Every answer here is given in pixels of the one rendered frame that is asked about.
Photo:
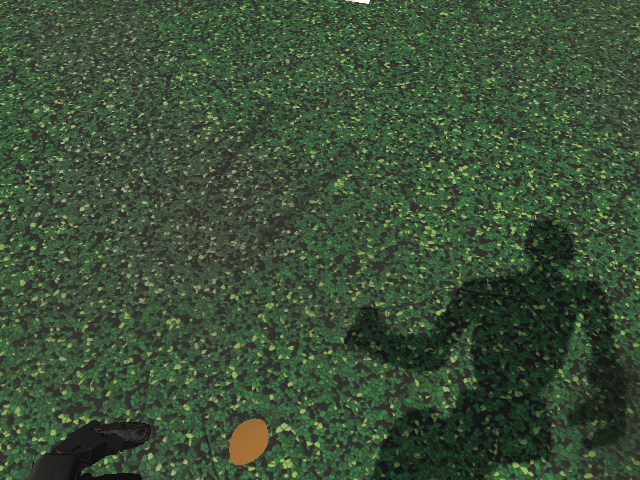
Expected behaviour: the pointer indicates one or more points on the robot left hand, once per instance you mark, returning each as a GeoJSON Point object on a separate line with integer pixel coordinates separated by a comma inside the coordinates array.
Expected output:
{"type": "Point", "coordinates": [86, 446]}

